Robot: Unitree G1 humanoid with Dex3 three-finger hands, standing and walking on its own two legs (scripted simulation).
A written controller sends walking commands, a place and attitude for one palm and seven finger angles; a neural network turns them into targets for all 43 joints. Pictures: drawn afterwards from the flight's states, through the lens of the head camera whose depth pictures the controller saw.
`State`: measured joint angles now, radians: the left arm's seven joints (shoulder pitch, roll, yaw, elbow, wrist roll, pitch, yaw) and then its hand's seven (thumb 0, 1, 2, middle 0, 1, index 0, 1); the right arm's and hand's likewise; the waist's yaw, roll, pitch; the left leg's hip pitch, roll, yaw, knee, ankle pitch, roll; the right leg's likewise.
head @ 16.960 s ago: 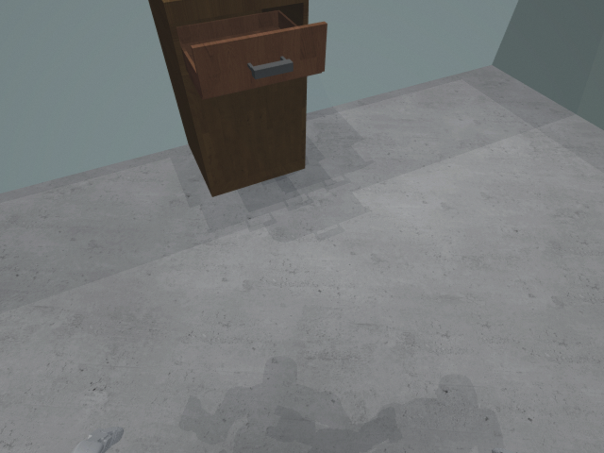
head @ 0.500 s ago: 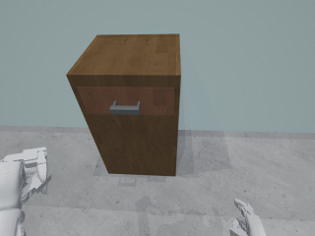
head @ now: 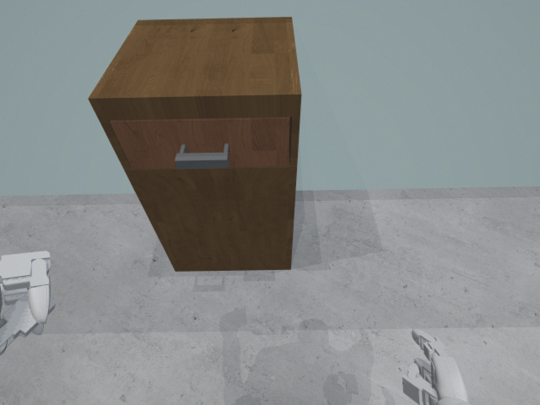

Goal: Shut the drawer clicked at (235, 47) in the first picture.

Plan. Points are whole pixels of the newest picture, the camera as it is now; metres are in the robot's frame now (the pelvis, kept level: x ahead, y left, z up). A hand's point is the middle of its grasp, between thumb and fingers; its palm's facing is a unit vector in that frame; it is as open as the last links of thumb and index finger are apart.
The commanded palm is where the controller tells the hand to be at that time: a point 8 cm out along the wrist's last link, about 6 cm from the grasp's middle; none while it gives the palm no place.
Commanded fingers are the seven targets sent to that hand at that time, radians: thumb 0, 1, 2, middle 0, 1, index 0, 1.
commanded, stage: step back with the hand held close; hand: left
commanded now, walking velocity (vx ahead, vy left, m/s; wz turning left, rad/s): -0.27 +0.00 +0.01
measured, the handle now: (203, 154) +0.69 +0.23 -0.09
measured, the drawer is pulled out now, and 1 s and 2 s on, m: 0.00 0.00 0.00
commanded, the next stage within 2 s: stop stepping back and stand still in 0.70 s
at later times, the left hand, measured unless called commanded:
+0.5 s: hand out of the picture +0.12 +0.25 +0.16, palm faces +0.38 -0.79 -0.48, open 3.2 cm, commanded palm +0.04 +0.29 +0.18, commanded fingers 0.00 0.90 0.90 -1.40 -1.60 -1.40 -1.60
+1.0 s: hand out of the picture +0.00 +0.25 +0.18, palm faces +0.44 -0.79 -0.43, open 3.2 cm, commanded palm -0.03 +0.27 +0.18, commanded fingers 0.00 0.90 0.90 -1.40 -1.60 -1.40 -1.60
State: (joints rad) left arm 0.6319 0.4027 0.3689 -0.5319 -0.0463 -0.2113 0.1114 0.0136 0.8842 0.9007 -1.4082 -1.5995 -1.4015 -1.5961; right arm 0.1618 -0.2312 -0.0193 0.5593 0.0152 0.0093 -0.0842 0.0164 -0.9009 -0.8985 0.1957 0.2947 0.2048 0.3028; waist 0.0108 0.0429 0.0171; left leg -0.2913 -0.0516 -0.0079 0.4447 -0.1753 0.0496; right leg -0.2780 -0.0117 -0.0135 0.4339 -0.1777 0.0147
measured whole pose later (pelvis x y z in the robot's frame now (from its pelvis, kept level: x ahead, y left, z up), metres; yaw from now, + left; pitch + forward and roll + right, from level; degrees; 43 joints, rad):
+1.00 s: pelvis -0.16 -0.01 -0.01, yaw -1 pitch +1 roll -1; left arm 0.65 0.42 0.42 -0.57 -0.05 -0.25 0.12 0.01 0.88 0.90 -1.41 -1.60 -1.41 -1.60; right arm 0.24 -0.20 0.00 0.62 0.01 -0.05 -0.07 0.01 -0.90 -0.90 0.20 0.30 0.21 0.30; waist 0.03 -0.03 -0.13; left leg -0.52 0.01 0.00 0.85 -0.25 -0.01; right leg -0.11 0.03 0.03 0.52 -0.42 -0.02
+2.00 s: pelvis -0.23 +0.03 -0.01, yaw +1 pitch +0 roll -1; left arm 0.42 0.35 0.22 -0.06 0.02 -0.11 0.06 0.00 0.89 0.90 -1.40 -1.59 -1.39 -1.58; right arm 0.15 -0.28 0.00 0.76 0.00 -0.10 -0.01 0.01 -0.90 -0.90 0.20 0.30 0.21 0.30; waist 0.03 0.06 -0.03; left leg -0.40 -0.04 -0.01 0.55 -0.16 0.05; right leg -0.25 0.00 -0.03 0.56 -0.31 0.01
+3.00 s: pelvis -0.21 +0.00 +0.00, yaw +0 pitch -2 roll +0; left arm 0.12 0.27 0.01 1.11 0.02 -0.02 0.01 0.00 0.90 0.90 -0.21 -0.30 -0.20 -0.30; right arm 0.12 -0.30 -0.01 1.12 -0.01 0.00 -0.01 0.01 -0.90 -0.90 0.20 0.29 0.21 0.30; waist -0.01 0.02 0.06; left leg -0.22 -0.01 -0.02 0.36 -0.11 0.00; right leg -0.08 0.03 -0.03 0.36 -0.25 -0.03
